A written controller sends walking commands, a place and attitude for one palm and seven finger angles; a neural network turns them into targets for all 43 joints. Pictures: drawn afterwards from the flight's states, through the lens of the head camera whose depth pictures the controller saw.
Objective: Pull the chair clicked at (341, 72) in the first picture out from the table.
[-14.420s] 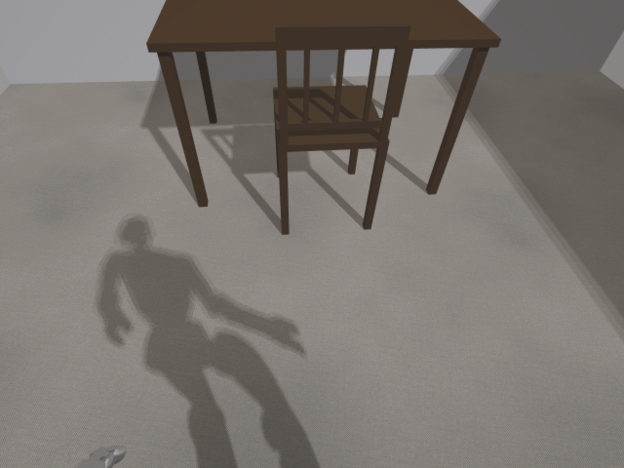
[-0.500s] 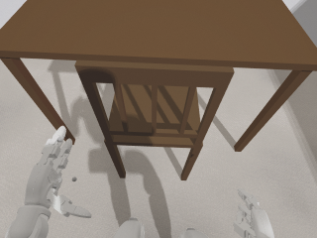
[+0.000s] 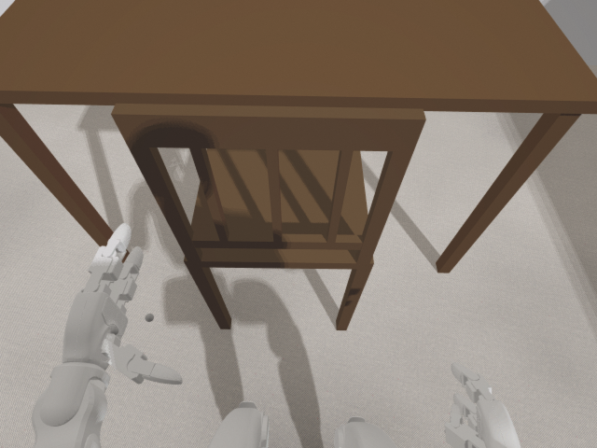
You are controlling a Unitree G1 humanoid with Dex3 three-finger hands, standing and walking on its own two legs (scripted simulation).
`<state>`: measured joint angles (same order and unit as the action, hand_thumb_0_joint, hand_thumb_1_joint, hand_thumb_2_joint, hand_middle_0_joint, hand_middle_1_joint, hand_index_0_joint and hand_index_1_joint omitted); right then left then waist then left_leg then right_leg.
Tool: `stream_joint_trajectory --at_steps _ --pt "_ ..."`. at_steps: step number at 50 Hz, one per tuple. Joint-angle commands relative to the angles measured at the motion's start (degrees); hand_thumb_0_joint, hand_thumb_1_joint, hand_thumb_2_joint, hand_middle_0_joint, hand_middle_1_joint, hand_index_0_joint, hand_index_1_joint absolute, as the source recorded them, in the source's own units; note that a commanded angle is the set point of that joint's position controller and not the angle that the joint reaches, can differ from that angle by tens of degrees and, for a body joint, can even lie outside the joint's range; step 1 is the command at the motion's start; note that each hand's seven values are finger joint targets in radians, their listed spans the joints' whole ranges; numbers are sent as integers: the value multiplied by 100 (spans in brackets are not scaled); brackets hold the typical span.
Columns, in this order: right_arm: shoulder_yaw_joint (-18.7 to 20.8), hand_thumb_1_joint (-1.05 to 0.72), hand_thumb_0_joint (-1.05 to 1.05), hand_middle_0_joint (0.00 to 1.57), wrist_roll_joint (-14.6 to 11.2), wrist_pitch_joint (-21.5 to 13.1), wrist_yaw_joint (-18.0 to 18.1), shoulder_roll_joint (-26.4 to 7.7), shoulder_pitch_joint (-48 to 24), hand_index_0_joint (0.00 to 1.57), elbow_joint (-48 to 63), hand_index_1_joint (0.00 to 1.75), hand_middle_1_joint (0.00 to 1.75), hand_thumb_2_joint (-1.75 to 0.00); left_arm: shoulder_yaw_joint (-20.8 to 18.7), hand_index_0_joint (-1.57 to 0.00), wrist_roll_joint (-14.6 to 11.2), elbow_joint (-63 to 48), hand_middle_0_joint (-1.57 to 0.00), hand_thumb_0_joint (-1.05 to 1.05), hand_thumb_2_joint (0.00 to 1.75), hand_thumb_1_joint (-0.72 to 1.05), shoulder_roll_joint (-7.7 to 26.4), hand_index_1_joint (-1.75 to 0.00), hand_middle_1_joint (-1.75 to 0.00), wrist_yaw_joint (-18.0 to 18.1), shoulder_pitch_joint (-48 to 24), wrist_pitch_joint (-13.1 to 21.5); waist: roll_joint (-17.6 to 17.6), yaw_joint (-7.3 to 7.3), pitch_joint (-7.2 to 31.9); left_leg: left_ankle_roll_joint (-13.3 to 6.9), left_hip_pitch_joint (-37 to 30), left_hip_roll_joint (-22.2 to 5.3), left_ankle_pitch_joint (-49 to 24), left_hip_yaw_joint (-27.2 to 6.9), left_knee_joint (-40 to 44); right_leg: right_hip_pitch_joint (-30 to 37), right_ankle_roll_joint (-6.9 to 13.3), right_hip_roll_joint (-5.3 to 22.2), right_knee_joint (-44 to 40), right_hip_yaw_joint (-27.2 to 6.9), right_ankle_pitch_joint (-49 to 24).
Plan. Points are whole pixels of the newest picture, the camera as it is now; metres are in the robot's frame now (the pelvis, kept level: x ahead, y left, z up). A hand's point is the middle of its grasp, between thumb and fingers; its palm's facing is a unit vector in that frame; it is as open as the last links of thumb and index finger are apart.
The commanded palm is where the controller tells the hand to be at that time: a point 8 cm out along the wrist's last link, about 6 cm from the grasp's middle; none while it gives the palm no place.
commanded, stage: aim the fingers beside a spindle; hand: left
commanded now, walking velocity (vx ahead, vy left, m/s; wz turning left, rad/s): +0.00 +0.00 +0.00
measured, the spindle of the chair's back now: (275, 199) +0.49 +0.06 -0.01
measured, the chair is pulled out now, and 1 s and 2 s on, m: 0.00 0.00 0.00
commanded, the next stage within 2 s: none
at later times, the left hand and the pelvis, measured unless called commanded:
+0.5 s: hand (189, 295) +0.31 +0.16 +0.01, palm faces -0.01 -1.00 -0.02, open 16.9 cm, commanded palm +0.29 +0.21 +0.01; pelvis +0.00 +0.01 -0.01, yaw +0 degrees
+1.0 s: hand (227, 282) +0.34 +0.12 -0.01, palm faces -0.05 -1.00 -0.03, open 16.9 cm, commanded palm +0.31 +0.18 -0.01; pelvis -0.01 +0.00 -0.03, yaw -1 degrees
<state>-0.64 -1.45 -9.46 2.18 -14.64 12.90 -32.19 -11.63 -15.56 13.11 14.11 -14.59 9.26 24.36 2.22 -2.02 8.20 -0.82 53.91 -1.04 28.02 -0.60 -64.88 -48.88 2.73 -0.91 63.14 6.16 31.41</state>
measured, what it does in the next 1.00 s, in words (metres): stands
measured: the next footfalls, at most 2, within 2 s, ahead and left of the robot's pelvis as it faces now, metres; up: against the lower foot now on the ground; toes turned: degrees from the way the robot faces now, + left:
none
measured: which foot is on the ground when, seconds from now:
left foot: down 0.00-1.00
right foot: down 0.00-1.00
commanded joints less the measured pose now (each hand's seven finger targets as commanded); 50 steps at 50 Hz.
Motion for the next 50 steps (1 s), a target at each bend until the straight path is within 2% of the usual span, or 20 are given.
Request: stream_joint_trajectory --at_steps 1,4,7,10,12,15,19,20,23,27,28,30,31,32,37,39,43,45,48,50 --pt "321 -90 0 20 9 -308 77 -758 -144 20 748 30 30 -90 -337 -6 -44 -1093 -6 0 30 -50 816 -8 -8 3 -1006 498 -15 -54 1493 -129 -864 76 -1313 -111 573 763 -200 82 -977 -674 -1475" --pt "317 -90 0 20 36 -337 79 -760 -128 20 698 30 30 -90 -237 -6 25 -1264 -6 0 30 -50 823 -8 -8 104 -1357 606 138 -75 1716 -136 -1085 46 -1453 -155 564 612 -173 53 -836 -556 -1547" --pt "324 -90 0 20 62 -335 42 -743 -121 20 689 30 30 -90 36 -6 99 -1243 -6 0 30 -50 559 -8 -8 242 -1340 589 275 -57 1844 -115 -1302 45 -1609 -185 602 484 -160 52 -749 -451 -1674" --pt "334 -90 0 20 74 -231 -15 -758 -85 20 733 30 30 -90 60 -6 184 -876 -6 0 30 -50 469 -8 -8 380 -914 431 -123 -17 1826 -122 -1163 47 -1703 -174 595 553 -182 42 -702 -425 -1874" --pt "340 -90 0 20 72 -142 -53 -766 -104 20 766 30 30 -90 0 -6 239 -745 -6 0 30 -50 489 -8 -8 463 -893 338 -135 40 1742 -94 -1032 57 -1619 -163 614 537 -167 44 -655 -408 -1819" --pt "323 -90 0 20 81 -27 -91 -753 -130 20 817 30 30 -90 152 -6 341 -688 -6 0 30 -50 357 -8 -8 601 -1262 296 -149 -29 1609 -102 -923 60 -1435 -168 582 335 -164 43 -617 -382 -1618" --pt "336 -90 0 20 122 28 -101 -733 -118 20 844 30 30 -90 282 -6 444 -1053 -6 0 30 -50 317 -8 -8 809 -1759 517 -49 -64 1911 -101 -1100 31 -1564 -204 479 223 -139 33 -492 -376 -1638" --pt "340 -90 0 20 135 33 -105 -713 -113 20 821 30 30 -90 317 -6 470 -1180 -6 0 30 -50 325 -8 -8 855 -1897 594 139 -44 2051 -93 -1203 35 -1640 -199 455 227 -132 43 -469 -401 -1692" --pt "341 -90 0 20 155 51 -139 -690 -115 20 799 30 30 -90 593 -6 559 -1239 -6 0 30 -50 103 -8 -8 941 -1843 714 195 -69 2175 -67 -1426 8 -1831 -256 414 57 -117 39 -390 -346 -1729" --pt "341 -90 0 20 145 192 -169 -736 -79 20 734 30 30 -90 744 -6 686 -553 -6 0 30 -50 -33 -8 -8 1001 -1902 542 -148 -171 1828 -73 -1035 9 -1456 -291 376 -143 -133 32 -375 -315 -1485" --pt "342 -90 0 20 135 229 -171 -745 -85 20 731 30 30 -90 812 -6 718 -430 -6 0 30 -50 -94 -8 -8 1012 -1995 487 -98 -187 1751 -74 -980 18 -1373 -277 361 -224 -130 36 -376 -323 -1431" --pt "352 -90 0 20 133 305 -181 -756 -81 20 763 30 30 -90 643 -6 719 -236 -6 0 30 -50 -9 -8 -8 1061 -1949 400 -289 -123 1793 -90 -810 45 -1268 -235 334 -106 -132 40 -389 -351 -1403" --pt "352 -90 0 20 134 339 -178 -753 -90 20 787 30 30 -90 546 -6 718 -355 -6 0 30 -50 77 -8 -8 1098 -1996 413 -233 -61 1968 -82 -843 53 -1370 -232 330 5 -117 43 -335 -362 -1514" --pt "342 -90 0 20 133 364 -193 -719 -124 20 844 30 30 -90 683 -6 739 -427 -6 0 30 -50 -46 -8 -8 1115 -2041 419 -107 -54 2054 -84 -912 66 -1407 -207 316 0 -117 48 -332 -379 -1547" --pt "336 -90 0 20 189 435 -197 -657 -96 20 810 30 30 -90 477 -6 787 -868 -6 0 30 -50 170 -8 -8 1407 -2504 706 92 -23 2420 -70 -1131 38 -1747 -223 209 36 -109 37 -204 -413 -1795" --pt "322 -90 0 20 205 452 -215 -649 -64 20 753 30 30 -90 644 -6 851 -796 -6 0 30 -50 66 -8 -8 1460 -2679 764 119 -112 2336 -73 -1084 24 -1733 -246 163 -86 -109 28 -169 -397 -1753" --pt "328 -90 0 20 182 517 -238 -703 -54 20 651 30 30 -90 968 -6 927 36 -6 0 30 -50 -250 -8 -8 1385 -2786 643 -175 -271 1933 -93 -667 43 -1192 -240 95 -327 -126 30 -243 -404 -1381" --pt "336 -90 0 20 162 560 -247 -728 -36 20 664 30 30 -90 1041 -6 934 291 -6 0 30 -50 -354 -8 -8 1337 -2780 564 -260 -268 1928 -100 -583 61 -1109 -230 91 -336 -123 40 -250 -406 -1323" --pt "357 -90 0 20 150 628 -255 -728 -30 20 744 30 30 -90 834 -6 882 198 -6 0 30 -50 -179 -8 -8 1352 -2745 517 -227 -137 2230 -106 -600 90 -1244 -167 76 -85 -115 56 -241 -464 -1522" --pt "363 -90 0 20 165 657 -252 -696 -38 20 818 30 30 -90 535 -6 846 -267 -6 0 30 -50 105 -8 -8 1439 -2662 613 -41 34 2695 -96 -772 96 -1636 -120 69 269 -107 69 -148 -521 -1962"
